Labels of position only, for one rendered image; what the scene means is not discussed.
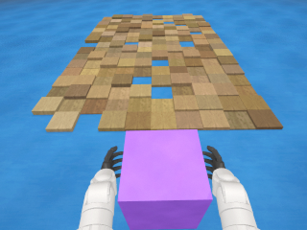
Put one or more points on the robot right hand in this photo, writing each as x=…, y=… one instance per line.
x=216, y=162

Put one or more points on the robot left forearm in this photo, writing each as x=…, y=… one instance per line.
x=99, y=202

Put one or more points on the carton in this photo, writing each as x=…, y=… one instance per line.
x=163, y=182

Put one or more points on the robot right forearm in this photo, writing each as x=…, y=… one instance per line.
x=232, y=199

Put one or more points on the robot left hand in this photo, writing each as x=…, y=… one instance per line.
x=109, y=162

